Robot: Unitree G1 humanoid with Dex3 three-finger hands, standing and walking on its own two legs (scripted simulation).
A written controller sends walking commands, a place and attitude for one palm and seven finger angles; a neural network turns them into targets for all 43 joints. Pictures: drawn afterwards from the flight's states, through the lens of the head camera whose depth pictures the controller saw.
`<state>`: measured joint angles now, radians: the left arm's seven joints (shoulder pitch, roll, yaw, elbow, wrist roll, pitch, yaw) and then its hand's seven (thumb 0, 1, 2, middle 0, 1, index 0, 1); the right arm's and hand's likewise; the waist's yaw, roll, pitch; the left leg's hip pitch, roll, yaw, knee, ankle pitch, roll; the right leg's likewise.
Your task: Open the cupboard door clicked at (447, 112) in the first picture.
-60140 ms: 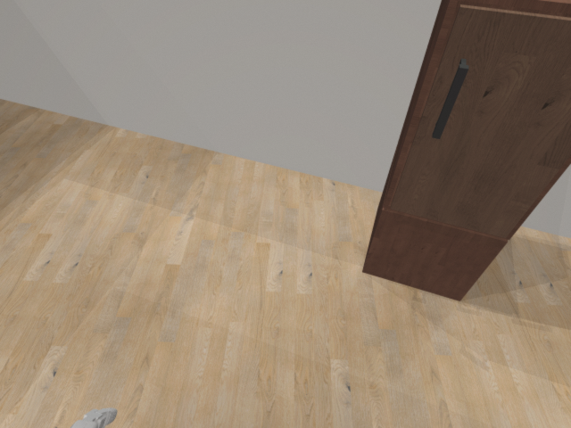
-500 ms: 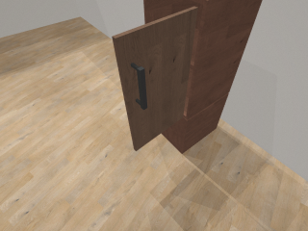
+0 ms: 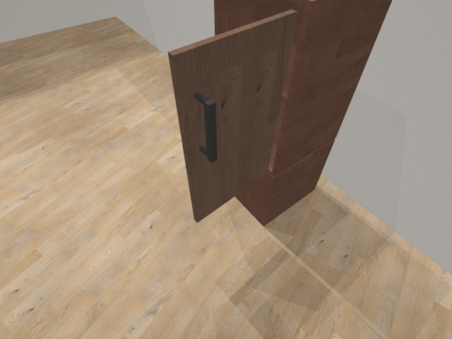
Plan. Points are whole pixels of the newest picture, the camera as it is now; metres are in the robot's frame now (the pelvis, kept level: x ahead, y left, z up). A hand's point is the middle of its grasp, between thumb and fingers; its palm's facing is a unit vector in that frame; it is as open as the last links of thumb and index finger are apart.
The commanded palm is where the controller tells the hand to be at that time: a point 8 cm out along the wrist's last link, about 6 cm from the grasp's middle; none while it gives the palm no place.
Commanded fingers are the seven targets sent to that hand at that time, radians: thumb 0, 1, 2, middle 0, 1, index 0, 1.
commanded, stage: look to check the result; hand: left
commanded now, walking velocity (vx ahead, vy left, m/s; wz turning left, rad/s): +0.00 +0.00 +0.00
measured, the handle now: (206, 129) +0.54 +0.08 +0.06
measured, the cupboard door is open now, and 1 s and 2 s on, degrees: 93 93 93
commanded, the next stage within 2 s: stand and wait in 0.48 s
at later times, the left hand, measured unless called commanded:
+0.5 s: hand out of the picture +0.01 +0.16 -0.17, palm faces +0.04 -0.98 -0.19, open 7.4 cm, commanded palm none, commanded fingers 0.00 0.90 0.90 -0.20 -0.30 -0.20 -0.30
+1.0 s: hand out of the picture +0.02 +0.16 -0.17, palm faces +0.04 -0.98 -0.20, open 7.4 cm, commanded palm none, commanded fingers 0.00 0.90 0.90 -0.20 -0.30 -0.20 -0.30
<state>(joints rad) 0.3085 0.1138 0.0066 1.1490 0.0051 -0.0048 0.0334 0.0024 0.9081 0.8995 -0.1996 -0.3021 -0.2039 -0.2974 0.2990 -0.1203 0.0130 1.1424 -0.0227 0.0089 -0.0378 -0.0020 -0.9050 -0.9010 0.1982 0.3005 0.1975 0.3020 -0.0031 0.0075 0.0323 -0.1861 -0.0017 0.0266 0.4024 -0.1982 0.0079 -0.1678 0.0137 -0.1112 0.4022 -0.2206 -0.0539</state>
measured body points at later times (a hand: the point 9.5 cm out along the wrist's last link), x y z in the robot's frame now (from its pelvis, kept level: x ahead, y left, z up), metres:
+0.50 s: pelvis +0.02 +0.00 +0.00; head +0.03 -0.01 +0.45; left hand +0.01 +0.21 -0.16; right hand +0.00 -0.21 -0.17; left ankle +0.01 +0.11 -0.74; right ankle +0.00 -0.08 -0.74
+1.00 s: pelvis +0.03 -0.01 +0.00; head +0.04 -0.02 +0.45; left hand +0.02 +0.21 -0.16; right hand +0.02 -0.23 -0.16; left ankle +0.01 +0.11 -0.74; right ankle +0.00 -0.08 -0.74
